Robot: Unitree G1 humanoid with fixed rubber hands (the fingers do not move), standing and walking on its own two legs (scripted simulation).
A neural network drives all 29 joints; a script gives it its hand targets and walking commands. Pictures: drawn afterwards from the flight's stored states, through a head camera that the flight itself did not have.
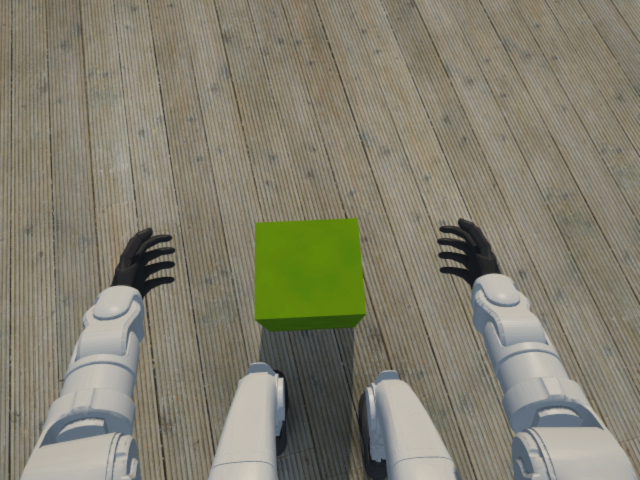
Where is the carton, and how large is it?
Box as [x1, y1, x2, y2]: [255, 218, 365, 331]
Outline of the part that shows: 357,218 255,223 255,319 268,330 275,331 352,327 365,314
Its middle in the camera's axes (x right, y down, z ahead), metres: -0.03 +0.11 +0.98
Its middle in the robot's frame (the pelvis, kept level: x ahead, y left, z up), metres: +0.44 +0.04 -0.55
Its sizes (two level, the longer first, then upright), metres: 0.237 0.220 0.278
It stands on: the floor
